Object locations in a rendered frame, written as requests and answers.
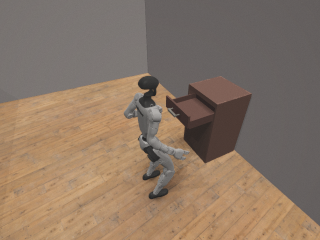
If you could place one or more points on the cabinet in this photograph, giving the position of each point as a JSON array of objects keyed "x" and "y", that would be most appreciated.
[{"x": 218, "y": 137}]

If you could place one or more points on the left robot foot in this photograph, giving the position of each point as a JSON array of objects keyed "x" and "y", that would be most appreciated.
[{"x": 153, "y": 175}]

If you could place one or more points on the robot left upper arm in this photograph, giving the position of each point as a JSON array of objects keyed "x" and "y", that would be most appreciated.
[{"x": 128, "y": 113}]

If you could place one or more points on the robot right upper arm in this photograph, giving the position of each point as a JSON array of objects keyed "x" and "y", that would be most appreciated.
[{"x": 155, "y": 118}]

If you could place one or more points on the robot left hand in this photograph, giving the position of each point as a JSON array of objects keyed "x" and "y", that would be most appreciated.
[{"x": 160, "y": 109}]

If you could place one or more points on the robot left shin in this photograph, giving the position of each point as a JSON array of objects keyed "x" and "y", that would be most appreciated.
[{"x": 152, "y": 167}]

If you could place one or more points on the right robot forearm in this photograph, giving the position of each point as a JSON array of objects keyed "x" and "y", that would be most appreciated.
[{"x": 158, "y": 145}]

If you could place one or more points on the robot right hand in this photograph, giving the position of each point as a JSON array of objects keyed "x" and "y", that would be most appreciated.
[{"x": 179, "y": 154}]

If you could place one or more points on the handle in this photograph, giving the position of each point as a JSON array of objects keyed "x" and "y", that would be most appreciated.
[{"x": 172, "y": 113}]

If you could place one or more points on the drawer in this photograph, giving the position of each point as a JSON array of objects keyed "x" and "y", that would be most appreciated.
[{"x": 192, "y": 109}]

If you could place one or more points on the left robot forearm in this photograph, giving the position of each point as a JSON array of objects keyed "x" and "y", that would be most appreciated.
[{"x": 135, "y": 114}]

